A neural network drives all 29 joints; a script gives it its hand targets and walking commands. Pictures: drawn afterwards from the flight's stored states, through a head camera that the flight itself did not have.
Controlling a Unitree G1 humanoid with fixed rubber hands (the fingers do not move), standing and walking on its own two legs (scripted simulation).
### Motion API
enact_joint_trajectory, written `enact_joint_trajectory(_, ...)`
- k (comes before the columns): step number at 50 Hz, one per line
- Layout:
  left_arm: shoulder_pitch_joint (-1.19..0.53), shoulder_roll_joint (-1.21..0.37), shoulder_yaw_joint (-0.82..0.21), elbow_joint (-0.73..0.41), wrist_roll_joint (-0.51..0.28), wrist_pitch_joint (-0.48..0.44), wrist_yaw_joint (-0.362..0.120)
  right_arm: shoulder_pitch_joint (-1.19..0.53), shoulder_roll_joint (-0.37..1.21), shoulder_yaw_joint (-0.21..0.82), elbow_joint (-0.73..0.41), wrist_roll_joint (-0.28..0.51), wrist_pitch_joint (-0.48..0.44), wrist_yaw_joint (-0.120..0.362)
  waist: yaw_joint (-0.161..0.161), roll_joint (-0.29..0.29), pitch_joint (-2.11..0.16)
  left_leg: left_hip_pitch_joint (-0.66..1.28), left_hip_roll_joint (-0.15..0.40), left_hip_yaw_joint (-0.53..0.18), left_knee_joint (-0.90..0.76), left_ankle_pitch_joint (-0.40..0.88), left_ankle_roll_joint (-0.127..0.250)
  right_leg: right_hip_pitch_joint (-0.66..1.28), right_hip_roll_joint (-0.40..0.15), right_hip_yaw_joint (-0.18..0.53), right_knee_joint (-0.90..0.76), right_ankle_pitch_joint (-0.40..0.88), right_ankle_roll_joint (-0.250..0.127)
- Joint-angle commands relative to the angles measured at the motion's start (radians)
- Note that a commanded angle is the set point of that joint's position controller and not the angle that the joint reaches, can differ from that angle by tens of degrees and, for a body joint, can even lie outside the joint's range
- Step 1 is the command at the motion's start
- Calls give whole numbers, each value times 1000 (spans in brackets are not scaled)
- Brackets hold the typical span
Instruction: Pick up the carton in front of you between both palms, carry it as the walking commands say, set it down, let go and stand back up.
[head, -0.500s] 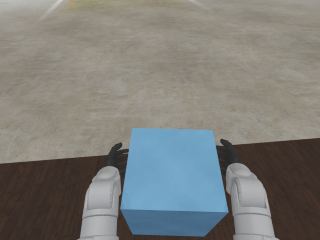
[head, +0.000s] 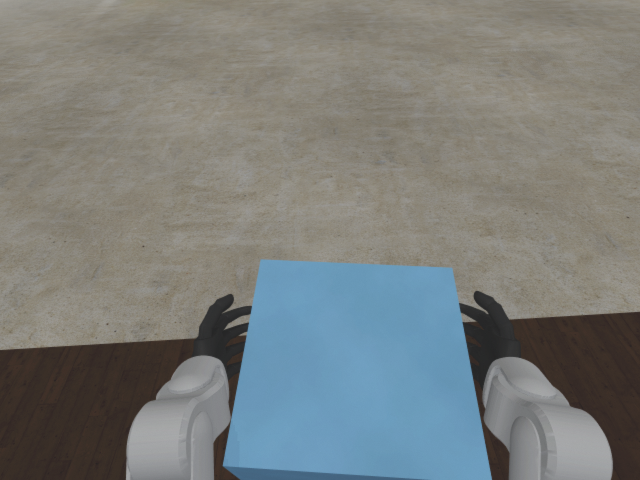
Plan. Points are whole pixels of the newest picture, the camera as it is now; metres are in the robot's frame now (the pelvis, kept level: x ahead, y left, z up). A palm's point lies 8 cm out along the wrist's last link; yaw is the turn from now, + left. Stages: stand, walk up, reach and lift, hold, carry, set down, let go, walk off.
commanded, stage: carry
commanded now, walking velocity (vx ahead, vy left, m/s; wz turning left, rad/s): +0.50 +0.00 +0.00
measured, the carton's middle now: (348, 392) +0.24 -0.01 +0.03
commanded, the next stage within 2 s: none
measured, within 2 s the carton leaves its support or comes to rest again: neither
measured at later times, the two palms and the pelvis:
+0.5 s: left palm (241, 191) +0.58 +0.16 +0.08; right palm (417, 192) +0.55 -0.14 +0.08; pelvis +0.32 +0.04 +0.00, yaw -4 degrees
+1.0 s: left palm (273, 92) +0.98 +0.14 +0.09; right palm (394, 87) +0.99 -0.16 +0.08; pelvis +0.64 -0.02 -0.01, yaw -1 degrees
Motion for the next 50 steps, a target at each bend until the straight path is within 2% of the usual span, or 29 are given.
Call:
enact_joint_trajectory(1, -376, -662, -532, -143, -228, 12, -34, -388, 661, 631, -64, 279, 16, 81, 44, -89, -137, -534, 35, -47, 320, 56, 46, 521, -400, 657, -362, 112, -144)
enact_joint_trajectory(2, -402, -682, -551, -149, -243, 13, -40, -373, 685, 616, -37, 264, 13, 81, 39, -43, -135, -510, 58, -54, 270, 123, 44, 481, -378, 584, -385, 107, -112)
enact_joint_trajectory(3, -419, -699, -571, -151, -258, 13, -49, -354, 705, 601, -11, 246, 8, 82, 36, -43, -129, -461, 65, -52, 188, 167, 35, 435, -344, 493, -411, 110, -77)
enact_joint_trajectory(5, -422, -717, -603, -151, -285, 11, -73, -315, 735, 584, 19, 199, -5, 81, 38, -90, -107, -426, 33, -1, 65, 210, 16, 414, -299, 375, -432, 145, -47)
enact_joint_trajectory(10, -374, -700, -631, -132, -300, 5, -122, -256, 756, 591, 21, 137, -22, 81, 41, -154, -31, -425, -21, 102, -220, 346, 6, 456, -232, 205, -415, 393, -31)
enact_joint_trajectory(15, -343, -694, -611, -128, -271, 0, -128, -305, 750, 643, -49, 173, -22, 96, 44, -207, 37, -322, -55, 171, -361, 448, 45, 448, -216, 116, -387, 555, -18)
enact_joint_trajectory(17, -356, -689, -610, -144, -260, -7, -124, -331, 743, 657, -65, 193, -28, 101, 36, -220, -10, -173, -96, 213, -379, 439, 65, 453, -210, 60, -266, 760, 5)
enact_joint_trajectory(18, -364, -676, -609, -151, -254, -10, -120, -336, 734, 657, -62, 198, -32, 102, 21, -212, -61, -33, -139, 251, -408, 410, 68, 428, -187, 7, -128, 825, 24)
enact_joint_trajectory(19, -377, -654, -606, -153, -246, -14, -114, -339, 717, 652, -55, 199, -35, 102, 0, -167, -129, 159, -156, 256, -421, 351, 68, 345, -143, -20, 75, 743, 42)
enact_joint_trajectory(20, -402, -629, -600, -152, -241, -16, -106, -335, 694, 641, -48, 193, -35, 100, -35, -69, -201, 344, 1, 35, -440, 178, 84, 171, -119, 5, 324, 470, 60)
enact_joint_trajectory(21, -405, -621, -596, -152, -235, -16, -99, -361, 663, 630, -24, 200, -42, 99, -16, 215, -277, 526, 308, -541, -598, -19, 250, -150, 34, 61, 657, 9, 98)
enact_joint_trajectory(22, -438, -613, -596, -129, -234, -20, -94, -375, 678, 636, -13, 215, -44, 101, -18, 198, -234, 481, 316, -642, -693, 117, 270, -256, 34, 204, 803, -195, 74)
enact_joint_trajectory(23, -451, -635, -594, -100, -229, -28, -90, -415, 686, 639, -11, 227, -50, 103, -8, 157, -219, 427, 299, -503, -658, 261, 261, -277, -28, 240, 860, -170, 44)
enact_joint_trajectory(24, -474, -652, -581, -72, -218, -39, -88, -455, 706, 642, 11, 235, -60, 106, -7, 46, -217, 356, 275, -399, -629, 345, 238, -269, -65, 244, 842, -132, 30)
enact_joint_trajectory(25, -505, -668, -566, -33, -207, -50, -84, -495, 718, 644, 34, 235, -71, 107, -9, -16, -193, 267, 247, -310, -629, 347, 208, -252, -90, 246, 778, -86, 25)
enact_joint_trajectory(27, -542, -678, -537, 42, -175, -73, -73, -565, 718, 630, 89, 229, -92, 104, -2, 20, -183, 162, 208, -205, -673, 243, 172, -203, -98, 221, 677, -14, 28)
enact_joint_trajectory(31, -642, -636, -480, 154, -120, -109, -33, -659, 663, 574, 222, 203, -127, 86, -6, 69, -128, 158, 183, -107, -723, 228, 195, -282, -103, 175, 492, 72, 57)
enact_joint_trajectory(35, -786, -607, -454, 218, -126, -128, 0, -759, 624, 513, 316, 173, -149, 47, -31, 65, -86, 238, 150, -37, -690, 422, 203, -347, -90, 125, 280, 163, 63)
enact_joint_trajectory(38, -859, -592, -425, 269, -136, -132, 19, -809, 603, 465, 375, 150, -154, 17, -47, 78, -68, 285, 124, 2, -633, 540, 202, -330, -60, 92, 158, 202, 47)
enact_joint_trajectory(40, -906, -587, -401, 296, -143, -133, 25, -850, 601, 444, 405, 142, -156, 3, -49, 76, -44, 291, 113, 10, -622, 602, 182, -279, -37, 69, 46, 223, 33)
enact_joint_trajectory(42, -948, -591, -380, 312, -150, -133, 26, -894, 618, 436, 423, 145, -157, -3, -33, 107, -50, 306, 112, 32, -577, 721, 153, -185, -14, 50, -21, 229, 15)
enact_joint_trajectory(43, -964, -595, -371, 321, -153, -134, 25, -918, 631, 436, 427, 147, -156, -4, -10, 119, -89, 322, 106, 57, -500, 850, 133, -95, 10, 30, -45, 213, 5)
enact_joint_trajectory(44, -962, -600, -362, 337, -156, -135, 23, -936, 641, 438, 429, 148, -155, -5, 31, 94, -147, 301, 74, 112, -367, 905, 97, 75, 52, -3, -118, 221, 7)
enact_joint_trajectory(45, -945, -603, -354, 352, -154, -137, 21, -951, 651, 445, 427, 150, -153, -5, 81, 33, -250, 219, 37, 135, -137, 823, 67, 304, 36, 33, -87, 207, 4)
enact_joint_trajectory(46, -951, -583, -342, 349, -149, -139, 21, -952, 666, 454, 423, 158, -151, -6, 98, -155, -376, -46, -36, 115, 159, 526, 36, 570, -197, 393, -66, 113, -65)
enact_joint_trajectory(47, -959, -602, -352, 361, -159, -143, 23, -943, 676, 441, 410, 154, -150, -5, 107, -395, -430, -330, -188, 30, 407, 19, 20, 726, -338, 801, -211, 65, -196)
enact_joint_trajectory(48, -960, -644, -373, 340, -178, -143, 14, -980, 702, 443, 399, 156, -153, -6, 93, -341, -396, -456, -140, -70, 532, -15, 54, 740, -340, 764, -208, 152, -205)
enact_joint_trajectory(49, -992, -694, -406, 309, -208, -149, 1, -994, 737, 443, 382, 159, -158, -1, 110, -239, -368, -499, -111, -102, 535, 22, 72, 704, -313, 674, -170, 285, -189)
enact_joint_trajectory(50, -1034, -743, -439, 268, -242, -157, -15, -992, 767, 449, 364, 162, -165, 5, 94, -121, -336, -485, -70, -108, 447, 83, 77, 626, -293, 572, -158, 393, -156)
